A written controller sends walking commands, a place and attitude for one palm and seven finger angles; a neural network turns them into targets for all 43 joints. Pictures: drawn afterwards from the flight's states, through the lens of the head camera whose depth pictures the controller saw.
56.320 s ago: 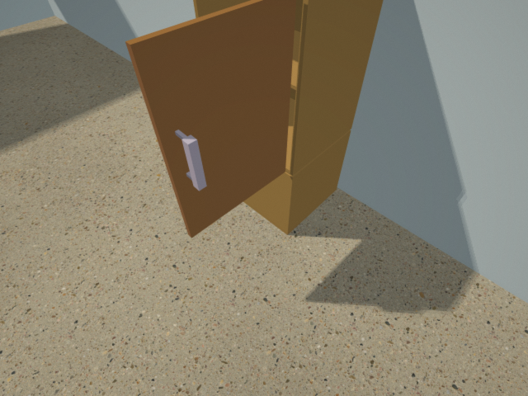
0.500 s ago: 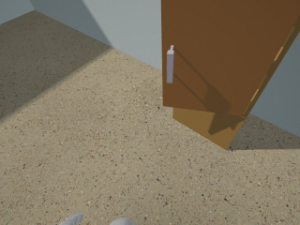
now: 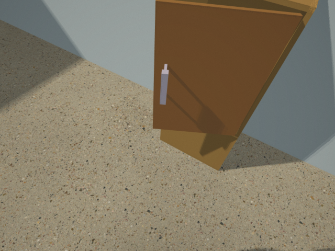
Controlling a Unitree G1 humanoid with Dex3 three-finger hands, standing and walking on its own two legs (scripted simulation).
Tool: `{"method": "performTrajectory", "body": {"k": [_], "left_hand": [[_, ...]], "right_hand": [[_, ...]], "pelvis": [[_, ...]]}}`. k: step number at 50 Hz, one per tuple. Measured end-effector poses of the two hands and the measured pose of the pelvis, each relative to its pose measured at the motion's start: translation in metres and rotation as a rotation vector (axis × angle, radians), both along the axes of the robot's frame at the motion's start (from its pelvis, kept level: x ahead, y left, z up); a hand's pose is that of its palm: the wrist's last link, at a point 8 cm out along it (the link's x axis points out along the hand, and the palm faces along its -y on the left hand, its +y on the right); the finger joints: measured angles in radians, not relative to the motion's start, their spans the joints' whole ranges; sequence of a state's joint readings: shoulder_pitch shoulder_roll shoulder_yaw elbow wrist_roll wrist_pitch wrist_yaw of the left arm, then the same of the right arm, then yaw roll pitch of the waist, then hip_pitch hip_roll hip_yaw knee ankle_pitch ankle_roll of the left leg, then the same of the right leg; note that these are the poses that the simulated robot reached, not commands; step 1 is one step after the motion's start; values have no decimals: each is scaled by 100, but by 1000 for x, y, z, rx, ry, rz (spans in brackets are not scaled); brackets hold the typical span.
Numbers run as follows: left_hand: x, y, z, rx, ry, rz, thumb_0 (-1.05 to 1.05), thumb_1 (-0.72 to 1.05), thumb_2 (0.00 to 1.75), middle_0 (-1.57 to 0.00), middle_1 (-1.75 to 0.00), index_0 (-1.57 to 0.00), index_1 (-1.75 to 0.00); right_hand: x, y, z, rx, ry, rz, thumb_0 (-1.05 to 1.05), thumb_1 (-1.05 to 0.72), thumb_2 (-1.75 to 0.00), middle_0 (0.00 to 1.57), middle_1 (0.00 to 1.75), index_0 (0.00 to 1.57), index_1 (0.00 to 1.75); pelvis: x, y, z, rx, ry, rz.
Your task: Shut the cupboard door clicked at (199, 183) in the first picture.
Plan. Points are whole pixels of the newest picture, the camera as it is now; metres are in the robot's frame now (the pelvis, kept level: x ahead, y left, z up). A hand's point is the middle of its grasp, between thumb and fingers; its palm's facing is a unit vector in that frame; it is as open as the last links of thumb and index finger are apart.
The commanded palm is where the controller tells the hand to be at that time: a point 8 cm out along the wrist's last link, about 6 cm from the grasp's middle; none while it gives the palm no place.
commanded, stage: take the last steps up to it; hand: left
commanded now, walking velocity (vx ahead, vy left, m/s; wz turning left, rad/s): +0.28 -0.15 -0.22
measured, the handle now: (164, 84) +0.68 +0.05 -0.03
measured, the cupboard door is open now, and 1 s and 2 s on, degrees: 27 27 27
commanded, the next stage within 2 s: come to a stop and stand still in 0.56 s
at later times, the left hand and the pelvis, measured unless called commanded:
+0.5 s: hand out of the picture +0.14 +0.09 -0.18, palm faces -0.06 -0.98 -0.18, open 7.3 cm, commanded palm none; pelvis +0.10 -0.09 +0.00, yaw -3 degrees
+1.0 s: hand (152, 208) +0.26 +0.05 -0.18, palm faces -0.05 -0.97 -0.25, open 7.3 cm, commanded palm none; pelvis +0.20 -0.14 -0.01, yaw -3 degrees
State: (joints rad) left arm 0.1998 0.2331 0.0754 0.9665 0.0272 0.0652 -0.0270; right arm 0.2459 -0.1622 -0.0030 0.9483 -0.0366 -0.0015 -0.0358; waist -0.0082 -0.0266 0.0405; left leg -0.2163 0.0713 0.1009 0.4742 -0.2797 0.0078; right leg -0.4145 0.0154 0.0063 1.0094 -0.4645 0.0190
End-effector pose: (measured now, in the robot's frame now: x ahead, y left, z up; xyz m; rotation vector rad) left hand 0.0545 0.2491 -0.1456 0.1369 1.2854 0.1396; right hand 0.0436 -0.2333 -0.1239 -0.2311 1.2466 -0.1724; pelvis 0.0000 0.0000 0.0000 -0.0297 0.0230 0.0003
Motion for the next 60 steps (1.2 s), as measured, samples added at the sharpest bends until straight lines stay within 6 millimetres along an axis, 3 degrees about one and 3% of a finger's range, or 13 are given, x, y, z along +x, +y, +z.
{"method": "performTrajectory", "body": {"k": [6,11,14,17,22,29,32,40,45,53,60], "left_hand": [[38,-14,11,12,-11,-92,1,91,90,-20,-30,-20,-30],[87,-46,15,28,-67,-172,1,91,90,-20,-30,-20,-30],[108,-67,11,44,-130,-177,1,91,90,-20,-30,-20,-30],[109,-85,14,37,-133,-145,1,91,89,-20,-30,-20,-30],[94,-103,7,17,-38,-100,1,92,89,-20,-30,-20,-30],[82,-109,-18,-32,106,-40,1,92,89,-20,-30,-20,-30],[89,-111,-27,-44,153,-32,1,92,89,-20,-30,-20,-30],[155,-126,-5,-7,93,-42,1,92,89,-20,-30,-20,-30],[186,-136,-4,56,42,-56,1,93,89,-20,-30,-20,-30],[212,-154,7,68,8,-72,1,91,89,-20,-30,-20,-30],[207,-138,3,48,-28,-46,1,91,89,-20,-30,-20,-30]], "right_hand": [[-39,-16,-4,21,70,-108,1,-91,-90,21,30,20,30],[-72,-48,-18,35,166,-200,1,-91,-90,21,30,20,30],[-79,-71,-32,41,227,-223,1,-91,-90,20,30,20,30],[-60,-88,-29,34,240,-210,1,-91,-90,20,30,20,30],[10,-105,-14,20,125,-168,1,-91,-90,20,30,19,30],[113,-95,-13,20,-21,-90,1,-91,-90,20,30,19,30],[141,-87,-17,27,-57,-74,1,-91,-90,20,30,19,30],[153,-96,-16,39,47,-85,0,-94,-90,20,30,20,30],[161,-119,-32,78,95,-125,0,-93,-90,20,30,20,30],[183,-148,-32,60,95,-130,1,-92,-90,20,30,20,30],[206,-144,-13,9,19,-75,1,-92,-90,20,30,19,30]], "pelvis": [[13,-14,3,1,-1,-53],[30,-41,-5,12,-8,-83],[43,-59,-16,17,-18,-84],[56,-68,-10,11,-28,-68],[82,-81,-2,14,-22,-62],[131,-84,-12,-13,-27,-55],[150,-85,-17,11,-33,-69],[180,-100,-3,22,-27,-60],[196,-126,-12,53,-34,-67],[198,-134,-6,54,-17,-56],[186,-120,-3,54,-13,-48]]}}
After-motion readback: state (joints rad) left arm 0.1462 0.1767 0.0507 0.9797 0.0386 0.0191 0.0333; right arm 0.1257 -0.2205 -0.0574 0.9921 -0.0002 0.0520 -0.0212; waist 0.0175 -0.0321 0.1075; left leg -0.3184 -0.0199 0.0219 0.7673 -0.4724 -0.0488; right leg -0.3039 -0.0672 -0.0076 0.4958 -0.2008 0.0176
